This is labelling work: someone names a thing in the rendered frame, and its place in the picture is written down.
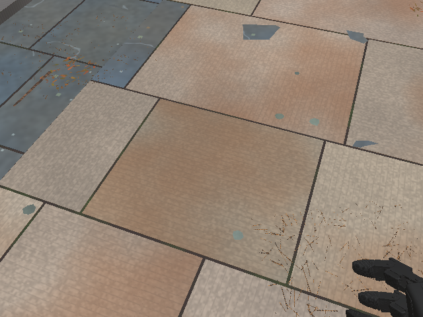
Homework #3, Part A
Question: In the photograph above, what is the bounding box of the right robot hand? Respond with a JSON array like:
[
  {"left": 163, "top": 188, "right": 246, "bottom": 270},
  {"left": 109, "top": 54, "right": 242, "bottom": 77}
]
[{"left": 346, "top": 258, "right": 423, "bottom": 317}]

